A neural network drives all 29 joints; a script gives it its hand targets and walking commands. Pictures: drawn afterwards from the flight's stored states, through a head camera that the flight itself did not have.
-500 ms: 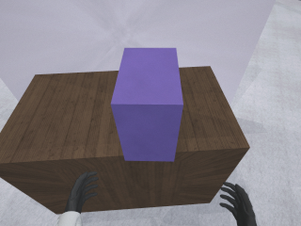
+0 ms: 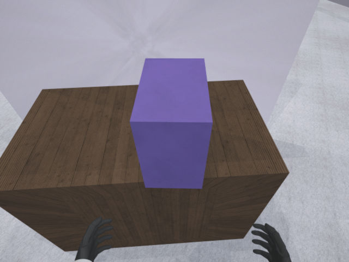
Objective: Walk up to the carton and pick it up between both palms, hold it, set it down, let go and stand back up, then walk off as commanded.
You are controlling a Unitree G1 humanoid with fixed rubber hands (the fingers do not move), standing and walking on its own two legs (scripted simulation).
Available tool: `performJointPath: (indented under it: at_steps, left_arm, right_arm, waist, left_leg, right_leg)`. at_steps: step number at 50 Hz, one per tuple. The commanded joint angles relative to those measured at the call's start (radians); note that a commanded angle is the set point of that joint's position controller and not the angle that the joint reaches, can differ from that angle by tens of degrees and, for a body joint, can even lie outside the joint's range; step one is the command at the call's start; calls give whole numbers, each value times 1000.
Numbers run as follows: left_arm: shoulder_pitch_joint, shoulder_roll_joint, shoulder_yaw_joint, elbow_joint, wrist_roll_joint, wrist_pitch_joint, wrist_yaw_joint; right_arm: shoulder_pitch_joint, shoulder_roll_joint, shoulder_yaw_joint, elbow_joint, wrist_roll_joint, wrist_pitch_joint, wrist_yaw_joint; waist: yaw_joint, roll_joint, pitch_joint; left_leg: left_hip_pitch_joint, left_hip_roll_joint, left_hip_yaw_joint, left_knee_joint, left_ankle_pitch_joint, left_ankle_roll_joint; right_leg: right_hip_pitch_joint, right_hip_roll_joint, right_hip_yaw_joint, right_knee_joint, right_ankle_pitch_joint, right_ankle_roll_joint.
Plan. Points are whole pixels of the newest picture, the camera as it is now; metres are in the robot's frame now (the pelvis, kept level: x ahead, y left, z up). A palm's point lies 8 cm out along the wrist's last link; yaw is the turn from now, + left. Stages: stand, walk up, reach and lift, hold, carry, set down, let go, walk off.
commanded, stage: set down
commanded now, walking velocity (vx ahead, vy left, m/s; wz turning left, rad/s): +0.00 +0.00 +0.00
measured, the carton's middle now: (174, 124) +0.50 +0.05 +0.03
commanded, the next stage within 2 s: let go in 0.30 s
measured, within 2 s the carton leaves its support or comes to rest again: neither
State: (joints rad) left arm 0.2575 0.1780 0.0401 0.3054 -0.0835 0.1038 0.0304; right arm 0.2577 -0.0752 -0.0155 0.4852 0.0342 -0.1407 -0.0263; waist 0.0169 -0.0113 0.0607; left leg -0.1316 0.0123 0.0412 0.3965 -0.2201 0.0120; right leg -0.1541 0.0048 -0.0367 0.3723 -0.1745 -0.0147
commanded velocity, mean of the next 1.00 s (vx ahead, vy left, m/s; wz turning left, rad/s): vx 0.00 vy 0.00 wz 0.00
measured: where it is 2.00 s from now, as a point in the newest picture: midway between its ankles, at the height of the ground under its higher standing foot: outside the picture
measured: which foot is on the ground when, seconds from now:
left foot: down 0.00-1.00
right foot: down 0.00-1.00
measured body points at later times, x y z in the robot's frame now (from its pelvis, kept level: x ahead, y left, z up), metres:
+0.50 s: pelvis +0.00 +0.00 +0.00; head +0.02 +0.01 +0.45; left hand +0.17 +0.23 -0.08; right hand +0.17 -0.19 -0.09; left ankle +0.00 +0.11 -0.74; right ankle +0.02 -0.11 -0.74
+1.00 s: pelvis +0.02 +0.00 +0.00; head +0.01 +0.01 +0.45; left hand +0.17 +0.29 -0.08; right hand +0.16 -0.26 -0.10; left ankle +0.00 +0.11 -0.74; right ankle +0.02 -0.11 -0.74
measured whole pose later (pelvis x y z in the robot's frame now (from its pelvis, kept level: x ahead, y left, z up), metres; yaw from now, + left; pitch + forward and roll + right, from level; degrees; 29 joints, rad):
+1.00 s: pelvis +0.02 +0.00 +0.00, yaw +0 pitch -2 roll +0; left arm 0.25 0.34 0.04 0.56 -0.05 0.02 0.02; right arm 0.20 -0.27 -0.02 0.77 -0.04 -0.05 0.00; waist 0.02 -0.01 0.00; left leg -0.13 0.01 0.04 0.45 -0.28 0.01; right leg -0.16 0.00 -0.04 0.44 -0.24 -0.01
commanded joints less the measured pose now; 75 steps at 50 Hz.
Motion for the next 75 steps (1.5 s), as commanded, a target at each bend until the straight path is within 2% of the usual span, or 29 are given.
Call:
performJointPath:
  at_steps: [1,4,9,13,14,16,37,38,40,42,46,48,49,50,53,55,56,59,60,61,65,66,67,69,70,71,72,74,75]
  left_arm:
    - [-74,112,-44,-66,84,-12,5]
    - [-67,120,-41,5,80,4,-13]
    - [-91,101,-65,-35,100,2,-1]
    - [-105,120,-42,61,97,20,-8]
    - [-106,141,-39,-22,86,9,-5]
    - [-110,132,-37,73,103,26,-7]
    - [-87,116,-37,-2,106,16,-1]
    - [-47,332,63,127,146,-57,5]
    - [-44,314,67,140,130,-87,-7]
    - [-38,292,59,163,129,-100,-12]
    - [-82,296,45,209,135,-122,-35]
    - [-20,313,40,252,122,-131,-40]
    - [-77,331,40,257,137,-133,-35]
    - [-23,336,37,277,124,-132,-34]
    - [-70,374,42,265,128,-137,-35]
    - [-53,346,36,302,111,-133,-37]
    - [-72,371,35,319,128,-136,-37]
    - [-39,403,39,353,131,-147,-27]
    - [-85,410,43,339,132,-145,-27]
    - [-68,359,36,350,124,-148,-29]
    - [-73,362,30,384,122,-145,-35]
    - [-72,395,36,386,116,-148,-31]
    - [-69,379,31,383,107,-144,-33]
    - [-69,382,28,411,120,-153,-34]
    - [-59,397,31,429,121,-146,-33]
    - [-35,354,24,427,114,-144,-30]
    - [-87,401,33,427,123,-147,-30]
    - [-60,379,22,441,119,-152,-24]
    - [-75,379,26,445,119,-151,-26]
  right_arm:
    - [-105,-193,-61,-87,-28,-42,26]
    - [-78,-163,-35,-61,-37,-41,19]
    - [-95,-194,-69,0,-38,-29,28]
    - [-127,-180,-65,59,-69,-38,24]
    - [-104,-170,-66,-9,-60,-47,18]
    - [-142,-197,-60,104,-75,-44,28]
    - [-133,-219,-114,151,-67,-93,39]
    - [-67,-407,-86,207,-84,-4,28]
    - [-116,-380,-85,179,-87,42,23]
    - [-135,-356,-68,179,-80,57,15]
    - [-125,-412,-86,189,-74,69,28]
    - [-112,-418,-69,211,-75,75,30]
    - [-97,-394,-60,209,-65,78,36]
    - [-72,-420,-57,231,-80,83,26]
    - [-118,-414,-55,201,-59,84,39]
    - [-111,-444,-50,224,-67,86,38]
    - [-123,-448,-54,235,-64,94,42]
    - [-108,-487,-65,244,-68,91,27]
    - [-89,-472,-68,246,-61,90,27]
    - [-83,-481,-59,258,-69,93,23]
    - [-133,-478,-57,263,-56,94,35]
    - [-112,-472,-55,262,-52,91,31]
    - [-158,-467,-50,270,-60,94,32]
    - [-105,-446,-46,299,-59,97,26]
    - [-116,-491,-46,305,-58,98,26]
    - [-92,-503,-58,302,-56,94,24]
    - [-126,-459,-52,290,-47,94,30]
    - [-121,-496,-56,321,-56,95,28]
    - [-109,-474,-50,333,-54,95,24]
  waist:
    - [-6,98,-106]
    - [-19,51,-85]
    - [-35,145,-78]
    - [-23,72,-64]
    - [-35,72,-106]
    - [-26,77,-82]
    - [-28,86,-107]
    - [-16,91,-203]
    - [3,56,-221]
    - [5,57,-168]
    - [-10,108,-89]
    - [13,89,-48]
    - [-18,42,-108]
    - [2,115,-74]
    - [-18,108,-105]
    - [11,107,-61]
    - [-20,108,-101]
    - [-6,79,-57]
    - [-30,71,-69]
    - [-11,104,-90]
    - [-6,10,-110]
    - [-21,121,-122]
    - [3,123,-121]
    - [-18,163,-71]
    - [-6,64,18]
    - [-12,130,-30]
    - [-31,65,-80]
    - [-15,49,-74]
    - [-8,117,-31]
  left_leg:
    - [60,-1,18,-98,142,-59]
    - [66,-14,29,-86,143,-48]
    - [-30,32,10,-134,50,-40]
    - [7,-10,39,-84,105,-48]
    - [47,-10,34,-76,144,-51]
    - [46,-8,31,-79,124,-55]
    - [80,0,34,-52,207,-69]
    - [-41,99,-105,37,291,3]
    - [-84,84,-83,32,189,34]
    - [-143,68,-99,5,41,29]
    - [-134,77,-100,-12,-1,17]
    - [-163,88,-118,-25,22,33]
    - [-99,83,-108,-16,64,28]
    - [-107,80,-111,-22,60,33]
    - [-80,84,-114,-19,97,24]
    - [-128,84,-123,-34,132,32]
    - [-55,91,-117,-26,129,27]
    - [-82,86,-126,-30,94,36]
    - [-71,86,-115,-30,91,27]
    - [-74,82,-109,-23,152,31]
    - [-51,91,-116,-25,128,25]
    - [-48,95,-122,-36,130,33]
    - [-56,91,-120,-35,102,30]
    - [-93,88,-129,-65,69,26]
    - [-108,105,-146,-71,85,38]
    - [-82,86,-126,-55,94,29]
    - [-60,92,-109,-37,78,21]
    - [-44,88,-134,-66,96,22]
    - [-66,94,-137,-63,85,37]
  right_leg:
    - [69,17,3,-72,-15,-34]
    - [74,4,19,-91,-8,-26]
    - [177,40,-7,-28,20,-27]
    - [94,9,11,-68,-13,-24]
    - [90,2,14,-66,46,-21]
    - [63,7,3,-65,9,-25]
    - [56,30,-1,-49,71,-26]
    - [52,-107,101,84,155,-37]
    - [72,-107,94,82,131,-26]
    - [48,-102,92,68,-6,-17]
    - [-14,-100,122,34,34,-23]
    - [-2,-103,121,34,53,-20]
    - [-8,-104,115,53,74,-25]
    - [-6,-114,123,44,63,-24]
    - [2,-108,105,52,96,-25]
    - [37,-115,119,38,129,-22]
    - [34,-115,108,23,149,-26]
    - [11,-118,130,-5,103,-25]
    - [23,-130,131,9,155,-38]
    - [46,-116,123,28,157,-27]
    - [38,-110,103,13,135,-13]
    - [45,-122,125,16,161,-21]
    - [26,-107,117,21,119,-14]
    - [33,-118,129,6,81,-28]
    - [-14,-118,117,3,90,-34]
    - [9,-119,127,-8,97,-26]
    - [4,-116,122,-7,105,-26]
    - [25,-114,117,-1,101,-14]
    - [16,-125,151,-26,112,-29]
